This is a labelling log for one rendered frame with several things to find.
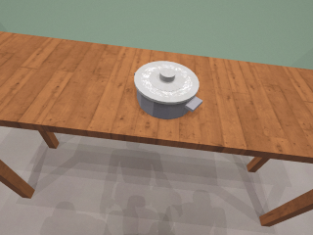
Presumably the table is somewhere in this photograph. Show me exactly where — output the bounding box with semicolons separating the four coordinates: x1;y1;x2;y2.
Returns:
0;31;313;227

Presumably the pot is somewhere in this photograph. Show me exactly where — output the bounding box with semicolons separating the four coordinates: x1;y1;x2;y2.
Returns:
134;72;202;119

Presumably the lid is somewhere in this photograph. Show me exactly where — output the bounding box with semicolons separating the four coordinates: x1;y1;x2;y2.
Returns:
134;61;200;105

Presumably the knob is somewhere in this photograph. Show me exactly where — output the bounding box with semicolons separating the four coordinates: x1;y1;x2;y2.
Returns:
159;68;176;82

